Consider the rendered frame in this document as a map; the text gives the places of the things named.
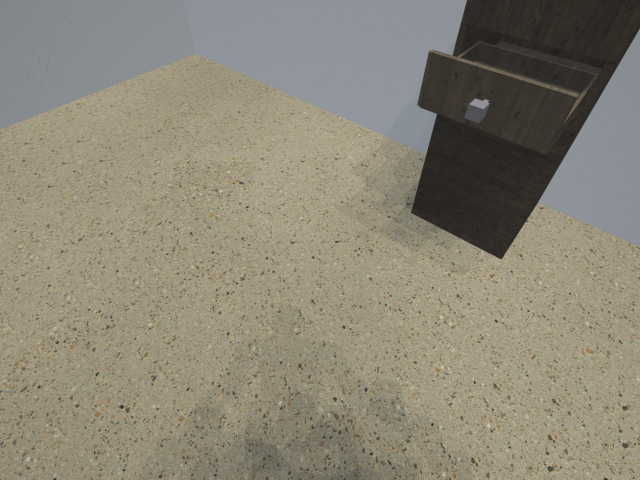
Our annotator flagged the handle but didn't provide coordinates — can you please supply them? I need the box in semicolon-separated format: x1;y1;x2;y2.
465;98;490;123

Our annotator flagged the cabinet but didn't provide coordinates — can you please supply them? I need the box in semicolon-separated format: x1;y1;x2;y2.
411;0;640;259

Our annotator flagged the drawer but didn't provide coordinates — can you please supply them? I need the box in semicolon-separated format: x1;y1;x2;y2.
417;41;598;155

